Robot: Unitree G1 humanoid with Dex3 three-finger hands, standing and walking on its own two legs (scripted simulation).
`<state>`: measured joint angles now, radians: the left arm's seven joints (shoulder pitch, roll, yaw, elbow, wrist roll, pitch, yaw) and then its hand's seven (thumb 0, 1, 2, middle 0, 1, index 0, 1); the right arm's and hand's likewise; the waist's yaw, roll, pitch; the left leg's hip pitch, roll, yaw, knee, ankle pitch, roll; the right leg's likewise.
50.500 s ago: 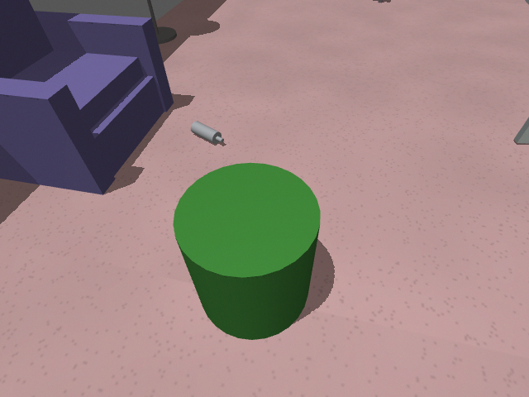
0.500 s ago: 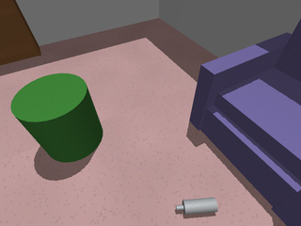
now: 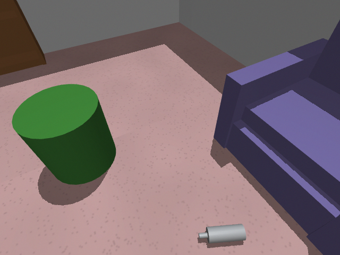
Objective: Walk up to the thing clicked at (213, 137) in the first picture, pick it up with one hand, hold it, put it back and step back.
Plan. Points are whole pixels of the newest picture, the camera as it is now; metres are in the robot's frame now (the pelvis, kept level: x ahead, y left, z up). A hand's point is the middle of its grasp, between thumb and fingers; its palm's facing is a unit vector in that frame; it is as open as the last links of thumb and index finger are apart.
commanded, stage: stand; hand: right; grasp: from above
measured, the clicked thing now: (221, 233) +0.38 -0.23 -0.74
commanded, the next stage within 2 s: rise first in 0.92 s
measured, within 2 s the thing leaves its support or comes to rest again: neither
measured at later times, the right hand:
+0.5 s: hand out of the picture +0.06 -0.25 -0.16, palm faces -0.03 +0.94 -0.34, open 7.4 cm
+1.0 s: hand out of the picture +0.07 -0.26 -0.16, palm faces -0.03 +0.94 -0.34, open 7.4 cm
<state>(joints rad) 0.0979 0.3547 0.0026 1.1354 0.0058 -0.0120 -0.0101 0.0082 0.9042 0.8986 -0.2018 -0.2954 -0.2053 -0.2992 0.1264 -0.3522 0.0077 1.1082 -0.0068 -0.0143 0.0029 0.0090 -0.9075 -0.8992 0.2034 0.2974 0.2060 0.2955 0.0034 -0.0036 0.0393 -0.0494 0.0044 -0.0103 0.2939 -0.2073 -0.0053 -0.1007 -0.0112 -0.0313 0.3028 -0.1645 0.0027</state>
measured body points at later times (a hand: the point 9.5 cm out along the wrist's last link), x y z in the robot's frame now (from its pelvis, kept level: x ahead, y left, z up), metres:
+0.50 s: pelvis +0.00 +0.00 +0.00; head +0.00 +0.00 +0.45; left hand +0.07 +0.30 -0.13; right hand +0.07 -0.30 -0.13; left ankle -0.03 +0.12 -0.75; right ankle +0.00 -0.12 -0.75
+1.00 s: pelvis +0.00 -0.01 +0.00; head +0.01 -0.01 +0.45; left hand +0.08 +0.30 -0.13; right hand +0.07 -0.31 -0.13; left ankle -0.03 +0.12 -0.75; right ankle +0.00 -0.12 -0.75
